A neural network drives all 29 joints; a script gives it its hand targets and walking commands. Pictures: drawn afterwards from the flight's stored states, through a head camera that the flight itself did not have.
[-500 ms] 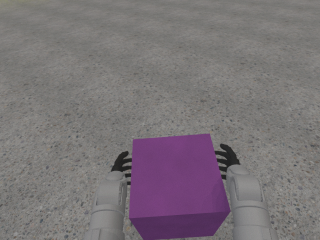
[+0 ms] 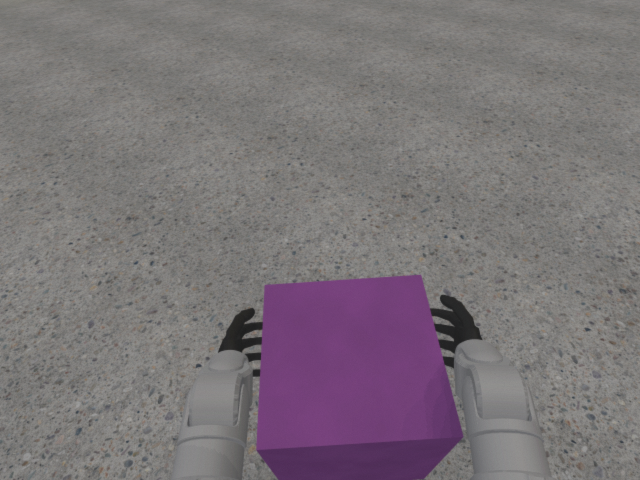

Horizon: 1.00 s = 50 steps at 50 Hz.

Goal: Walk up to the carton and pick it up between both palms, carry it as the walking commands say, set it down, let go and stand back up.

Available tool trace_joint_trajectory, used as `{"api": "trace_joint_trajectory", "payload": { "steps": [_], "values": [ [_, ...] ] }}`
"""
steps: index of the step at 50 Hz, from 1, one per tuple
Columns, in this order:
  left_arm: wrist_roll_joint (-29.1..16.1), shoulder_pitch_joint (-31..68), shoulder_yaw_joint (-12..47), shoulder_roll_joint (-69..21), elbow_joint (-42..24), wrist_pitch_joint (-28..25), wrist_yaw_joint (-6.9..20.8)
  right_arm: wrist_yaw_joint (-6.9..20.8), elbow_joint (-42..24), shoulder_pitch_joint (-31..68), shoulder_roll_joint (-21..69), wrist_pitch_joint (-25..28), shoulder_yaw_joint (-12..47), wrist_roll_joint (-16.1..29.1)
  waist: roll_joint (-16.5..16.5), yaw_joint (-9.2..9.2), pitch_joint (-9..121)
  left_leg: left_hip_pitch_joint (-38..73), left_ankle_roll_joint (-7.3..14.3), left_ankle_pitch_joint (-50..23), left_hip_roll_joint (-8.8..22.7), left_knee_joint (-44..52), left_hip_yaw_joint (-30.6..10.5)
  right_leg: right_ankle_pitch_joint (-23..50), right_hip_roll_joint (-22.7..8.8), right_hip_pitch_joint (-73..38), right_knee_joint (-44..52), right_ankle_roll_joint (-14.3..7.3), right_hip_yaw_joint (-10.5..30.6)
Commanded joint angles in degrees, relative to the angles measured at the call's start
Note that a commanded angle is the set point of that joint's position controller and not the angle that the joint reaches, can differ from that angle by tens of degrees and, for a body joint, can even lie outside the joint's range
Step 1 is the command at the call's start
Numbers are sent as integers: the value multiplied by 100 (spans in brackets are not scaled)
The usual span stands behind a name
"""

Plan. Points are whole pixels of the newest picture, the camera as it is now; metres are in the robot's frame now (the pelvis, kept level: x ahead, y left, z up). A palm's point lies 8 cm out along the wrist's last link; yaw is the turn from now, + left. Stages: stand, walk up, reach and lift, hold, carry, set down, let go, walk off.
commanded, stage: carry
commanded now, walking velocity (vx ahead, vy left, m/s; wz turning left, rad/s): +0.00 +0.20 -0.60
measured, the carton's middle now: (348, 387) +0.27 +0.00 -0.06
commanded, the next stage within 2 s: none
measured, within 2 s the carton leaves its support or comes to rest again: neither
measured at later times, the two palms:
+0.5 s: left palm (238, 348) +0.26 +0.13 +0.07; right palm (502, 408) +0.20 -0.16 +0.06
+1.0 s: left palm (191, 333) +0.28 +0.20 +0.07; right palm (424, 465) +0.14 -0.07 +0.07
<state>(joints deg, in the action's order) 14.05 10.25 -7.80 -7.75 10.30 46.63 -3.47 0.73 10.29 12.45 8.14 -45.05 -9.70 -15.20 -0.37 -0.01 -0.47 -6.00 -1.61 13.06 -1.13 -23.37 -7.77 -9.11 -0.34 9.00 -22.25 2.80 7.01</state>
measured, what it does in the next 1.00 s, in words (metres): steps to the left, turning right: right foot, then left foot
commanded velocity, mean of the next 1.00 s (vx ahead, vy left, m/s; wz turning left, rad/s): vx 0.00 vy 0.20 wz -0.60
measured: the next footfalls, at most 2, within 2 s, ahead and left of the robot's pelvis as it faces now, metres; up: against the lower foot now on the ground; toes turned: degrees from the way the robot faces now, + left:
right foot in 0.40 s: +0.02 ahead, -0.07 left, +0.00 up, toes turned -15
left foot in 0.78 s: +0.07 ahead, +0.21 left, +0.00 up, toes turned -18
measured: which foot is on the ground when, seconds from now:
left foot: down 0.00-0.40, up 0.42-0.76, down 0.78-1.00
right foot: down 0.00-0.20, up 0.22-0.38, down 0.40-0.78, up 0.80-1.00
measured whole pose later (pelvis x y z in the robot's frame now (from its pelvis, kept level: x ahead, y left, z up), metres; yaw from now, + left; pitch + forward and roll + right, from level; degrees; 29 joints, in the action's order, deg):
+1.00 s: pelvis +0.01 +0.17 -0.01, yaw -31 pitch +4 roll -2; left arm 2.7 -2.4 -1.6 -7.5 -26.9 70.0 -10.9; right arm -5.9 -24.8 -4.3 7.8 -64.4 -2.9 -2.2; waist -0.6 2.2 8.4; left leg -17.7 4.2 18.4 3.4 -31.7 12.4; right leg -25.2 -2.3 34.7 -65.5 1.6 -5.8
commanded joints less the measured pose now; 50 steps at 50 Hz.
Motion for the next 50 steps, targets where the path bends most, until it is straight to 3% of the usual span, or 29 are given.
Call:
{"api": "trace_joint_trajectory", "payload": {
  "steps": [1, 3, 4, 5, 6, 7, 8, 11, 15, 17, 18, 19, 20, 22, 23, 28, 30, 33, 35, 36, 37, 38, 39, 40, 41, 42, 46, 48, 50],
  "values": [
    [-2458, 4444, 4121, -5770, -2568, -262, 1404, 1103, -1641, 3159, 6069, 21, 4132, 2507, 837, 13, 1989, -816, -28, 1046, 83, -1349, 747, -111, -1344, 551, 24, -772, 1115],
    [-2433, 3765, 4143, -5777, -2547, 106, 1248, 939, -2347, 3528, 5949, -258, 4425, 2747, 1134, 51, 2014, -807, 113, 1277, 49, -1251, 822, -325, -1360, 1009, -67, -809, 1326],
    [-2425, 3893, 4289, -5676, -2661, 249, 1180, 866, -2131, 3311, 5888, -411, 4280, 2617, 901, 31, 2055, -601, 151, 1145, 92, -1153, 793, -268, -1268, 1308, -215, -743, 1314],
    [-2472, 3656, 4290, -5603, -2884, 394, 1095, 768, -2408, 3231, 5882, -560, 4402, 2747, 893, -35, 2174, -291, 180, 708, 313, -640, 728, 327, -1019, 1418, -699, -529, 865],
    [-2520, 3531, 4388, -5472, -3163, 560, 994, 678, -2393, 2874, 5825, -728, 4449, 2798, 203, -61, 2344, 106, 355, -240, 844, -350, 184, 664, -548, 1759, -1636, -288, 171],
    [-2591, 3394, 4524, -5492, -3462, 712, 928, 608, -2620, 2644, 5661, -838, 4392, 2804, -1136, -56, 2595, 491, 716, -1855, 1671, -242, -816, 267, -9, 2385, -2709, -40, -432],
    [-2642, 3294, 4582, -5333, -3717, 881, 840, 513, -2463, 2216, 5674, -1036, 4339, 2753, -1664, 44, 2656, 551, 1145, -3347, 2025, -568, -776, -1900, 70, 2596, -3065, -4, -789],
    [-2721, 2827, 4525, -4908, -4007, 1343, 643, 248, -2659, 1213, 5502, -1502, 4351, 2707, -911, 74, 2203, -585, 1292, -2286, 1737, -477, 54, -2061, -163, 2122, -3143, -118, -1088],
    [-2952, 2627, 4407, -4794, -4547, 1664, 442, -83, -3465, 1151, 5178, -1818, 4104, 2610, -824, 77, 2465, -161, 787, -3072, 1278, -1254, 1003, -749, 58, 1557, -1375, -331, -1423],
    [-3124, 2432, 4344, -4821, -4668, 1775, 372, -268, -3885, 1168, 5004, -1895, 4076, 2621, 67, 142, 2653, -1025, 354, -1539, 994, -2035, 1292, 1001, -674, 227, -304, -495, -228],
    [-3031, 2301, 4165, -4549, -4621, 1869, 327, -336, -4054, 1189, 4868, -1985, 4102, 2618, 1552, 85, 2466, -2722, -61, 1076, 490, -2768, 1506, 3363, -2068, -863, -353, -860, 1546],
    [-3046, 2249, 4094, -4502, -4520, 1926, 305, -384, -3979, 1294, 4860, -2048, 4133, 2633, 2098, 75, 2205, -3534, -104, 2369, 348, -3554, 976, 4534, -2469, -1000, -399, -1338, 2302],
    [-2958, 1853, 3936, -4402, -4256, 2047, 280, -441, -3884, 1132, 4673, -2122, 4004, 2594, 1237, 65, 2102, -3578, -49, 2251, 458, -4102, 562, 3323, -2426, -809, -229, -1439, 2167],
    [-2944, 1777, 3819, -4597, -4348, 1952, 267, -411, -4048, 1314, 4806, -2072, 4144, 2732, 874, 36, 2016, -3436, -33, 1595, 483, -4089, 579, 2087, -1892, -223, 48, -1342, 1736],
    [-2926, 1773, 3782, -4611, -4323, 1941, 267, -425, -4083, 1391, 4852, -2076, 4183, 2762, 1168, 57, 1918, -3427, -40, 1477, 494, -3844, 685, 1698, -1743, -226, 13, -1228, 1339],
    [-2846, 1875, 3903, -4757, -4875, 1757, 147, -336, -4409, 1445, 5133, -1932, 4380, 3036, 936, 72, 2197, -2841, -109, 917, 298, -3055, 1012, 1017, -1410, 29, -53, -1064, 593],
    [-2825, 1823, 3931, -4572, -5276, 1631, 100, -311, -4343, 1181, 5163, -1865, 4361, 3128, 767, 75, 2393, -2493, -161, 928, 147, -2686, 1086, 802, -1329, 244, -74, -1045, 681],
    [-2568, 1310, 3783, -4361, -4907, 1742, 10, -291, -4172, 1034, 4906, -2011, 4420, 3107, 1213, 95, 2192, -1704, -109, 762, 13, -1910, 1226, -280, -1328, 1119, 205, -945, 1008],
    [-2538, 1199, 3834, -4201, -4816, 1768, -13, -313, -4176, 898, 4745, -2003, 4362, 3075, 1264, -7, 2415, -762, -72, 369, 53, -448, 1274, -153, -1070, 1256, -322, -756, 772],
    [-2484, 959, 3850, -4065, -4658, 1830, -17, -321, -4155, 654, 4521, -2018, 4197, 2992, 581, -30, 2563, -166, -70, 371, 269, 191, 1131, -236, -797, 1550, -972, -600, 444],
    [-2551, 1172, 3942, -4202, -4768, 1834, -12, -332, -4135, 695, 4549, -2006, 4151, 2948, -681, -82, 2511, 321, 234, -454, 1540, 505, -27, -1000, -211, 2470, -2278, -288, -487],
    [-2555, 1170, 3939, -4126, -4777, 1882, -4, -336, -4009, 533, 4425, -2028, 4050, 2866, -1748, 14, 2174, 246, 781, -1915, 2567, 243, -956, -2856, 219, 3422, -3312, -128, -1097],
    [-2662, 1353, 3998, -4163, -4845, 1863, 35, -325, -4069, 557, 4502, -1999, 4061, 2834, -1242, 53, 2014, -280, 1110, -2489, 2675, 100, -355, -2859, -79, 3012, -4171, -176, -1043],
    [-2671, 1509, 4031, -4226, -4750, 1875, 59, -292, -4096, 688, 4515, -2009, 4091, 2844, -813, 140, 1774, -325, 954, -2281, 2316, 47, 340, -2491, -144, 2945, -4476, -96, -1121],
    [-2775, 1684, 4275, -4332, -4842, 1876, 86, -257, -3987, 567, 4511, -1962, 3930, 2774, -1155, 30, 1830, -303, 1135, -2162, 2227, 39, 522, -2036, -311, 3086, -4421, -51, -1132],
    [-2841, 1794, 4322, -4381, -4808, 1869, 111, -272, -4052, 594, 4521, -1926, 3882, 2705, -783, 71, 1684, -288, 935, -2524, 1859, -33, 729, -1808, -318, 3094, -4526, -75, -1126],
    [-3031, 2258, 4602, -4514, -5033, 1895, 131, -289, -4004, 486, 4457, -1864, 3573, 2526, -1171, 10, 1055, -687, 638, -451, 1577, 397, 1141, -1538, -209, 3117, -4477, -112, -1299],
    [-2965, 2014, 4473, -4621, -4861, 1863, 131, -295, -4403, 1003, 4529, -1807, 3879, 2702, -617, 36, 1404, -322, 749, -560, 1677, 213, 1181, -1441, -230, 2986, -4069, -169, -1373],
    [-2924, 1590, 4301, -4580, -4738, 1891, 124, -324, -4497, 843, 4540, -1842, 4033, 2758, -686, 32, 1791, -187, 931, -1040, 1787, -37, 1133, -1452, -268, 2639, -3584, -189, -1484]
  ]
}}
